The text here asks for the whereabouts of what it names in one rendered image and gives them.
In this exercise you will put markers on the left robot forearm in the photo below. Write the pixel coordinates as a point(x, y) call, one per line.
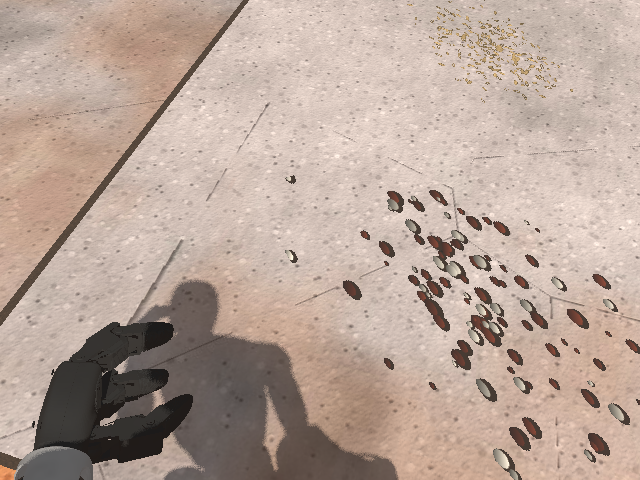
point(55, 463)

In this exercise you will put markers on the robot left hand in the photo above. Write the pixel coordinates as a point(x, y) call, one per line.
point(79, 397)

